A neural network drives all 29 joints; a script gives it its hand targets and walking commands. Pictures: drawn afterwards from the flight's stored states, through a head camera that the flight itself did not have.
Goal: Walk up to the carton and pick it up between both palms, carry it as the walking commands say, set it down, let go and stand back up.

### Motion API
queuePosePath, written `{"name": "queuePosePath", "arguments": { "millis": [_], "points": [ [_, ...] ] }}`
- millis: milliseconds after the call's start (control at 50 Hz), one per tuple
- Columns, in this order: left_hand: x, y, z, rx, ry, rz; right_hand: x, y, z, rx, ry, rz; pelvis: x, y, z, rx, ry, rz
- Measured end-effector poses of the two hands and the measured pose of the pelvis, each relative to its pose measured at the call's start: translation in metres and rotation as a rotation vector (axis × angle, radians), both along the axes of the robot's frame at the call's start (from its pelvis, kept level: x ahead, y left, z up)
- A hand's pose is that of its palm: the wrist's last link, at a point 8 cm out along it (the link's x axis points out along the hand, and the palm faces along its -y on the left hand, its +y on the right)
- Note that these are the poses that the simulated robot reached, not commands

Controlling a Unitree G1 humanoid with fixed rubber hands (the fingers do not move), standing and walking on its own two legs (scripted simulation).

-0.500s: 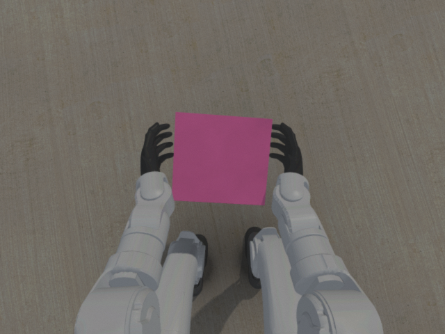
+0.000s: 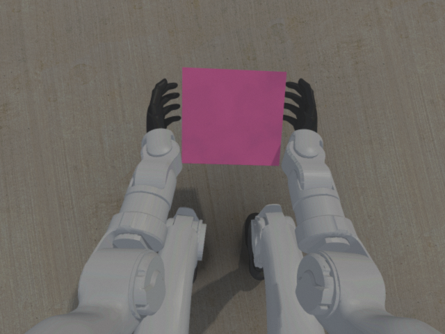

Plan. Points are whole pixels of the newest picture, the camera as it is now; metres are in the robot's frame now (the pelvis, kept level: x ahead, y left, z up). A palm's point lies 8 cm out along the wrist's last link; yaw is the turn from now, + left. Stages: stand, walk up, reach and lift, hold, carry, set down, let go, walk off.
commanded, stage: set down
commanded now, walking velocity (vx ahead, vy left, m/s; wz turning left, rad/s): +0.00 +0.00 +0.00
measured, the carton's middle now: (228, 117) +0.49 -0.01 -0.23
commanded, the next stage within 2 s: none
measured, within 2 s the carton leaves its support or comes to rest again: rests again in 1.92 s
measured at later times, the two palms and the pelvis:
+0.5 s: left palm (169, 123) +0.47 +0.11 -0.22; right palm (293, 120) +0.47 -0.15 -0.21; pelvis +0.00 +0.00 -0.06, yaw +0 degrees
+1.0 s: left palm (175, 125) +0.49 +0.11 -0.31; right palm (283, 122) +0.49 -0.15 -0.30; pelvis -0.01 +0.00 -0.11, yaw +0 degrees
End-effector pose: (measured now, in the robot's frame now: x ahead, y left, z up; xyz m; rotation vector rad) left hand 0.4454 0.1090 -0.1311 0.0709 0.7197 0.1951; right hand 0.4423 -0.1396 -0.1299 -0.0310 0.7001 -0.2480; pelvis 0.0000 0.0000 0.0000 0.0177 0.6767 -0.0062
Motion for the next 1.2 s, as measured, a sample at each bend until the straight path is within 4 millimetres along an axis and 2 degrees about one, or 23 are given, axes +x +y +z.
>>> {"name": "queuePosePath", "arguments": {
  "millis": [180,580,1060,1200],
  "points": [
    [0.011,-0.002,-0.03,-0.009,0.024,-0.031,0.013,-0.004,-0.028,0.024,0.013,-0.011,-0.003,-0.001,-0.025,-0.001,0.034,0.002],
    [0.031,-0.001,-0.1,-0.022,0.074,-0.063,0.036,-0.006,-0.094,0.023,0.043,0.008,0.001,0.002,-0.066,-0.005,0.114,0.006],
    [0.042,0.002,-0.188,-0.019,0.114,-0.087,0.053,-0.007,-0.178,-0.01,0.079,0.095,-0.009,0.003,-0.12,-0.007,0.06,0.011],
    [0.047,-0.001,-0.193,-0.051,0.101,-0.094,0.06,-0.012,-0.183,-0.031,0.095,0.118,-0.011,0.004,-0.131,-0.008,0.033,0.011]
  ]
}}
